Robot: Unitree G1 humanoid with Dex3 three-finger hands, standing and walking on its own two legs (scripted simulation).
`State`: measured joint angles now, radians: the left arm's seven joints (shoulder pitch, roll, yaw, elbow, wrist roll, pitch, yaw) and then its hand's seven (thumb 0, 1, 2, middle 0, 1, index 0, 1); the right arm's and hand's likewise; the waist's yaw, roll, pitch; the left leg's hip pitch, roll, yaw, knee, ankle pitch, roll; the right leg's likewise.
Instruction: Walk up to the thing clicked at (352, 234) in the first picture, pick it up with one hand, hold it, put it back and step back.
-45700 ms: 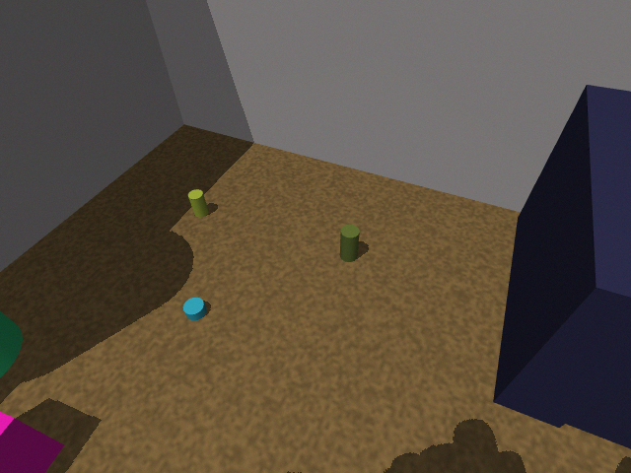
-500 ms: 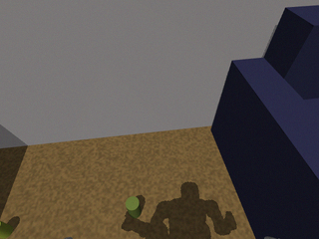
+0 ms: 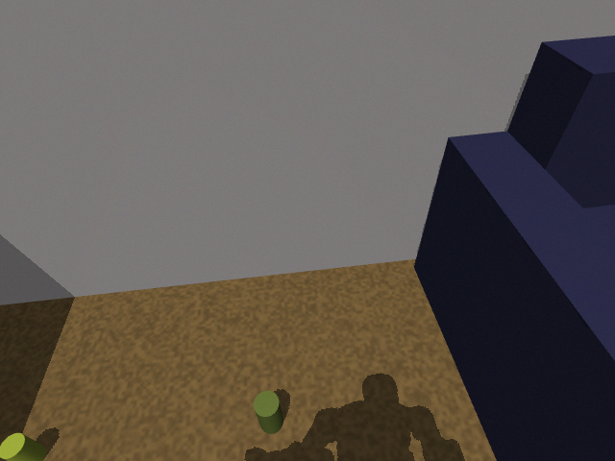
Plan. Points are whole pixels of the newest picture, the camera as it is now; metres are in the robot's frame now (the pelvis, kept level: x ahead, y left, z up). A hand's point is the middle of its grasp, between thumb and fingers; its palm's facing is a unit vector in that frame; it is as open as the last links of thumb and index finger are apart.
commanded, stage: stand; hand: left
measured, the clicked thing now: (269, 412) +0.44 +0.17 -0.70
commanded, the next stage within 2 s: step back in 1.30 s
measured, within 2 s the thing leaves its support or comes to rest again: neither
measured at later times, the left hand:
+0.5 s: hand out of the picture +0.05 +0.23 -0.16, palm faces -0.04 -0.94 -0.34, open 7.4 cm
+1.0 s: hand out of the picture +0.11 +0.23 -0.15, palm faces -0.03 -0.94 -0.34, open 7.4 cm
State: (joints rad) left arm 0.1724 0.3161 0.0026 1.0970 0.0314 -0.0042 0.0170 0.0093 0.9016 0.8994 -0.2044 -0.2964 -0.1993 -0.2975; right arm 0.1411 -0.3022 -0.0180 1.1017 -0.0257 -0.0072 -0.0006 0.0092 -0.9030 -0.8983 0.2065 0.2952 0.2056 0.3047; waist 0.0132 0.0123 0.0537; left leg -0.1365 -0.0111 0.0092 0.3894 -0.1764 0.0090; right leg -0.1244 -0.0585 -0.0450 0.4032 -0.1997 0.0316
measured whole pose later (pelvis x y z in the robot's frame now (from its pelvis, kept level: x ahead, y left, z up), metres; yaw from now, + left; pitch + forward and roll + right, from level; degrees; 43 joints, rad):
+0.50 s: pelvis +0.00 -0.01 +0.00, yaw -1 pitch -3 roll +0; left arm 0.15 0.32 0.00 1.15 0.03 0.00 0.01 0.01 0.90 0.90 -0.20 -0.30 -0.20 -0.30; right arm 0.16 -0.33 -0.02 1.16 -0.02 0.00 0.01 0.01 -0.90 -0.90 0.20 0.29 0.20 0.30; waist 0.00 0.01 0.06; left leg -0.15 0.01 0.01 0.36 -0.15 -0.01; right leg -0.14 -0.03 -0.04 0.37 -0.17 0.01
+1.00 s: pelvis +0.03 -0.02 +0.00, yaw -1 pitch -2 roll +0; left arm 0.09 0.32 0.01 1.15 0.02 -0.01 0.01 0.01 0.90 0.90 -0.20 -0.30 -0.20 -0.30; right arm 0.10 -0.33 0.00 1.15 -0.02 -0.02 0.00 0.01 -0.90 -0.90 0.21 0.30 0.20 0.30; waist 0.00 0.01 0.05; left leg -0.09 0.02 0.02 0.31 -0.17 -0.02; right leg -0.09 -0.03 -0.04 0.33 -0.20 0.01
